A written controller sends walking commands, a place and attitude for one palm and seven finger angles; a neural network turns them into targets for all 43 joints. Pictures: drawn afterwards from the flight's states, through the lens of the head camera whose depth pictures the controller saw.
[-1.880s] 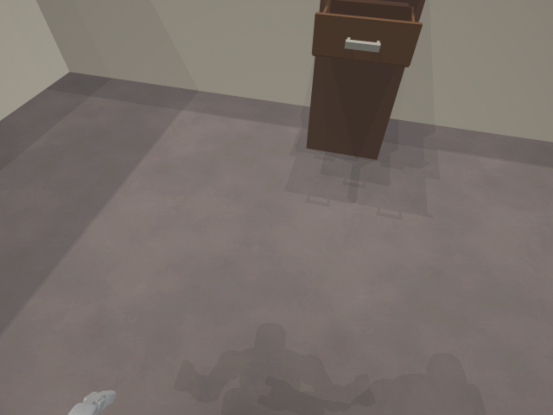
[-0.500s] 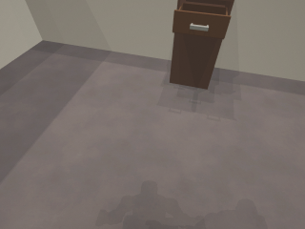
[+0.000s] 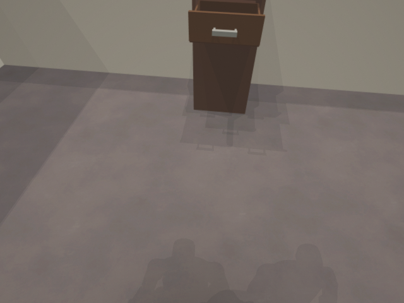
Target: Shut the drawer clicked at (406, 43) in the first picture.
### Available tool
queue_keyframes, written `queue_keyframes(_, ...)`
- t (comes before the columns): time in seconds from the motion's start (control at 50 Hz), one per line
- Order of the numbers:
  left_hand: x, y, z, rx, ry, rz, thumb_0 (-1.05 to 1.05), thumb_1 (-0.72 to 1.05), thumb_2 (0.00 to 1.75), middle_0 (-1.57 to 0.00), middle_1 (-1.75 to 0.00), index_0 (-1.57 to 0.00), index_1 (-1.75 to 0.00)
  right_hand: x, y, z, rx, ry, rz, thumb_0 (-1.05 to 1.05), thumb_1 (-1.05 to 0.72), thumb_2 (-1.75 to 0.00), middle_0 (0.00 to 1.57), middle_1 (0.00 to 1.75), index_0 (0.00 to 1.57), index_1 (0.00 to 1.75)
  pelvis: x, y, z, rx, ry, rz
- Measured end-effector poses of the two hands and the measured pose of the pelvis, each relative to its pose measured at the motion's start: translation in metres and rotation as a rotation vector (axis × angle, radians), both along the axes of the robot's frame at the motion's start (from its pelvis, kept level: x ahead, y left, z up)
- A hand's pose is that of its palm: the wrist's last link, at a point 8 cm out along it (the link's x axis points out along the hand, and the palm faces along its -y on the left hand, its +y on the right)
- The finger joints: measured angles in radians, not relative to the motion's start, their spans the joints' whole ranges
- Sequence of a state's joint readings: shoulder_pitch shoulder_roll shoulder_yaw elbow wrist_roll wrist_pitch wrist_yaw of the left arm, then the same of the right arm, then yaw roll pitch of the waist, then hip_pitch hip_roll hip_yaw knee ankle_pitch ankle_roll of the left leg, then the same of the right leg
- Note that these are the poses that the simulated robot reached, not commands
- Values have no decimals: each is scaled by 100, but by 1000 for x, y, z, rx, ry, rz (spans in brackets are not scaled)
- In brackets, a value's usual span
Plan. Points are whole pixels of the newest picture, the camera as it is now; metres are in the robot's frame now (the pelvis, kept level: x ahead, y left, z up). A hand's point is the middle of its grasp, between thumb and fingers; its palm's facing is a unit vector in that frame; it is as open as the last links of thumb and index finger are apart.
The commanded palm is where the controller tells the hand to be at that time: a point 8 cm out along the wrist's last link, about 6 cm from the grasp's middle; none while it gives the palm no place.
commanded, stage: walk to a spot facing it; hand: left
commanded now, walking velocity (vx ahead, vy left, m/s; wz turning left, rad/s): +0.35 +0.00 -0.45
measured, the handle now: (224, 31) +1.28 -0.03 -0.01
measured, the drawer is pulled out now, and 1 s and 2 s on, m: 0.30 0.30 0.30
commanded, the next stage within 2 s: turn to face it in 1.46 s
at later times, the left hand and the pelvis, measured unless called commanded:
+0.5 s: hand out of the picture +0.15 +0.15 -0.17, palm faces -0.05 -0.99 -0.15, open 7.4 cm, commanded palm none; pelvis +0.18 -0.02 +0.01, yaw -8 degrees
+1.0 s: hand (161, 173) +0.52 +0.17 -0.16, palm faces -0.30 -0.94 -0.15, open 7.4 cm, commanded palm none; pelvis +0.39 +0.01 +0.01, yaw -20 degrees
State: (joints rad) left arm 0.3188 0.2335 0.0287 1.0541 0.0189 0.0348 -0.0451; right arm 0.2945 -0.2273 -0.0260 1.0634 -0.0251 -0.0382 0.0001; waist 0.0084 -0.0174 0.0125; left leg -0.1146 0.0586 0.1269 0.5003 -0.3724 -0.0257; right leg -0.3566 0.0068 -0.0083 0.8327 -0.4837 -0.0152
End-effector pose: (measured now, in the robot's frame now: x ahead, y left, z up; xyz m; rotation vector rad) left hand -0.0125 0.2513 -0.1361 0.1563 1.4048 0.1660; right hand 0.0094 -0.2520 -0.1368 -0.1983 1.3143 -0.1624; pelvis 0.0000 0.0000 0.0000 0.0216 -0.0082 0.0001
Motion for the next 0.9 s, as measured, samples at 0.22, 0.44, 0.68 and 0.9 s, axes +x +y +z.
queue_keyframes(0.22, 113, -45, 0, 17, -152, -60, 0, 91, 90, -20, -30, -20, -29, 17, -30, -12, 33, 143, -99, 1, -91, -90, 20, 30, 20, 30, 65, -37, -6, -17, -19, -66)
queue_keyframes(0.44, 150, -60, 4, -51, -6, -88, 0, 91, 90, -20, -30, -20, -30, 197, -22, 20, 33, -177, -97, 0, -91, -90, 19, 30, 20, 30, 149, -29, 11, -41, 12, -136)
queue_keyframes(0.68, 255, -9, -27, -77, 115, -113, 0, 91, 90, -20, -30, -20, -29, 323, 32, 16, -3, -252, -116, 0, -91, -90, 20, 30, 20, 30, 269, 16, -8, -50, -12, -217)
queue_keyframes(0.9, 467, -4, -1, -62, -126, -273, 0, 91, 90, -20, -30, -19, -29, 259, 49, 28, -44, 21, -371, -1, -94, -90, 20, 30, 20, 30, 356, 24, 14, -41, -8, -307)
